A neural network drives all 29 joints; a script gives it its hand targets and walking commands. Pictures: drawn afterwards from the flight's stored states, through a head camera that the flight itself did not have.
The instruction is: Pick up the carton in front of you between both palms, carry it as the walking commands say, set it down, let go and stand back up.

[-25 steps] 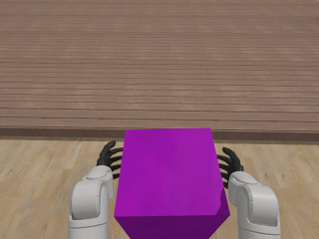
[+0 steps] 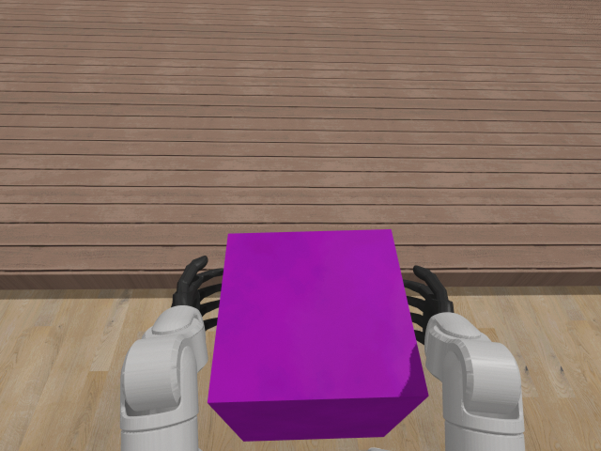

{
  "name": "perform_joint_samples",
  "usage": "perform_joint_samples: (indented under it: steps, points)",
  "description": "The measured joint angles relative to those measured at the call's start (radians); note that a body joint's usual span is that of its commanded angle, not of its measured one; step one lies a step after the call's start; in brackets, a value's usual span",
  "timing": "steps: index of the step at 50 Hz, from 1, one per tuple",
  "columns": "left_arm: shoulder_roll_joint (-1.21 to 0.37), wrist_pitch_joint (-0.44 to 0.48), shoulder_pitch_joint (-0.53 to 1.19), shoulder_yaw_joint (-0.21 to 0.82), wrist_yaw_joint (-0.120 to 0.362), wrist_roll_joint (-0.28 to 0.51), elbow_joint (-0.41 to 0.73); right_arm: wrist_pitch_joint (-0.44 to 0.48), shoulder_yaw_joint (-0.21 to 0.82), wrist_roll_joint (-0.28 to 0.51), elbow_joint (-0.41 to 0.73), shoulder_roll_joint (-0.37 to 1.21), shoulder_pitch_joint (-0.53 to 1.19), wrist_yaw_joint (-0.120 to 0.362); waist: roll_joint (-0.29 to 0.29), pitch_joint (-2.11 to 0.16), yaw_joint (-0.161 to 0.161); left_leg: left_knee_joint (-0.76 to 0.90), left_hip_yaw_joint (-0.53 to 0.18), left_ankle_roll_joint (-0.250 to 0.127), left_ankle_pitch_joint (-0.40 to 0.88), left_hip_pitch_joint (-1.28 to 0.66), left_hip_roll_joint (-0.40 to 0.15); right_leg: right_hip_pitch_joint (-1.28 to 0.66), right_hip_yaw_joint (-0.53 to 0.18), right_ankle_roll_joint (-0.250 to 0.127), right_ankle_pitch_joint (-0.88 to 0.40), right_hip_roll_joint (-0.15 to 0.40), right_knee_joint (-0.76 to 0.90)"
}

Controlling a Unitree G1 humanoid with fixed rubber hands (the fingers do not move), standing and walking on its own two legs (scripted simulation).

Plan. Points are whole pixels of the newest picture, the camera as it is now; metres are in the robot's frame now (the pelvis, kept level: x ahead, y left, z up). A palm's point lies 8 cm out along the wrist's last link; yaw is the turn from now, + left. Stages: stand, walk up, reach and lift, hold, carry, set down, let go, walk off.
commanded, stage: carry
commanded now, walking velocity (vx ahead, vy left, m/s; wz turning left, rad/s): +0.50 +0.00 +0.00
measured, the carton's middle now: (311, 343) +0.28 -0.01 -0.02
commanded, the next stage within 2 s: none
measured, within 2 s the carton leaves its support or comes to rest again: neither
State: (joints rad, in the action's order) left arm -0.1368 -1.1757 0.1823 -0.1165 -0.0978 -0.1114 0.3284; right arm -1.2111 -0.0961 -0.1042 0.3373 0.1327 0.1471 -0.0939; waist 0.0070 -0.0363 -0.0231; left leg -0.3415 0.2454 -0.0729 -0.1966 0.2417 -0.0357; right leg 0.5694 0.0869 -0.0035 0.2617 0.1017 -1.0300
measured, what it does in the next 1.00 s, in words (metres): walks ahead: right foot, then left foot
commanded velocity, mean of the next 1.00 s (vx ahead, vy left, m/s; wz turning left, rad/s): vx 0.50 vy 0.00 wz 0.00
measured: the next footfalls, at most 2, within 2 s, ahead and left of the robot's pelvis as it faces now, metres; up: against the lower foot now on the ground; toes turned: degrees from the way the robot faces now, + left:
right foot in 0.26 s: +0.38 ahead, -0.11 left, +0.00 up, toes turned -10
left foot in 0.76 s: +0.68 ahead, +0.07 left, +0.00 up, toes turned +9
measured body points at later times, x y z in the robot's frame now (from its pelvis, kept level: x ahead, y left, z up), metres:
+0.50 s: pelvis +0.33 -0.05 -0.01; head +0.38 -0.05 +0.44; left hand +0.65 +0.13 +0.13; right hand +0.68 -0.17 +0.11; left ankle +0.33 +0.09 -0.67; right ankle +0.34 -0.10 -0.75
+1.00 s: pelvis +0.65 +0.01 -0.01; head +0.75 +0.03 +0.42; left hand +1.07 +0.16 +0.11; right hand +1.05 -0.15 +0.11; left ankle +0.64 +0.07 -0.75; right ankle +0.66 -0.12 -0.59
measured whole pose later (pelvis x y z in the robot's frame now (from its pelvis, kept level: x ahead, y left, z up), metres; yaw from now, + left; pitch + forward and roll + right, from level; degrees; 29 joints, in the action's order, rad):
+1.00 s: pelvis +0.65 +0.01 -0.01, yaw +2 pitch +6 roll -1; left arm 0.00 -1.31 0.88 -0.31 -0.14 -0.08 0.02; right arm -1.33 -0.27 -0.04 0.02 0.02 0.84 -0.15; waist 0.01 0.12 -0.07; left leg -0.52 0.14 -0.10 -0.29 0.35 0.00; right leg 0.85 0.03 -0.07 0.41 0.02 -1.54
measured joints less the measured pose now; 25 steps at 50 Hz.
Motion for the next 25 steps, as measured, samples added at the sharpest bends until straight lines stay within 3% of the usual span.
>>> perform_joint_samples:
  steps: [5,9,13,15,18,21,25]
  points:
    - [0.002,0.011,-0.015,0.019,0.002,-0.004,0.047,0.012,0.004,0.009,0.046,-0.001,-0.012,0.0,-0.001,-0.021,-0.001,0.092,-0.015,0.027,-0.051,-0.148,0.005,0.067,0.033,0.005,-0.117,0.002,0.251]
    - [0.002,-0.015,-0.011,0.014,-0.001,0.002,0.113,-0.012,0.01,0.012,0.095,0.0,0.004,0.0,0.006,-0.033,0.008,0.116,-0.021,0.06,-0.131,-0.269,0.011,0.042,0.077,-0.013,-0.211,-0.013,0.435]
    - [-0.005,-0.053,0.035,-0.008,-0.005,0.015,0.162,-0.057,-0.003,0.009,0.151,0.005,0.051,-0.003,-0.009,-0.031,0.012,-0.018,-0.046,0.101,-0.284,-0.341,-0.014,-0.068,0.137,-0.041,-0.204,-0.055,0.55]
    - [-0.015,-0.056,0.082,-0.018,-0.008,0.015,0.137,-0.078,-0.024,0.013,0.149,-0.009,0.091,-0.004,-0.041,-0.016,0.03,-0.335,-0.097,0.094,-0.317,-0.23,-0.053,-0.064,0.16,-0.091,-0.131,-0.067,0.453]
    - [-0.03,-0.08,0.138,-0.042,-0.017,0.011,0.11,-0.112,-0.051,0.019,0.132,-0.02,0.144,-0.005,-0.032,0.017,0.046,-0.782,-0.192,0.05,-0.26,0.025,-0.014,-0.111,0.166,-0.104,-0.082,-0.065,0.456]
    - [-0.03,-0.094,0.176,-0.07,-0.02,0.015,0.11,-0.129,-0.069,0.014,0.115,-0.01,0.201,-0.006,-0.027,0.038,0.056,-0.855,-0.197,0.027,-0.164,0.213,-0.022,-0.188,0.162,-0.099,-0.071,-0.078,0.536]
    - [0.009,-0.095,0.264,-0.09,-0.024,0.033,0.062,-0.126,-0.075,0.006,0.062,-0.025,0.294,-0.012,-0.02,0.042,0.066,-0.73,-0.191,0.034,-0.081,0.37,-0.047,-0.285,0.145,-0.091,-0.047,-0.09,0.618]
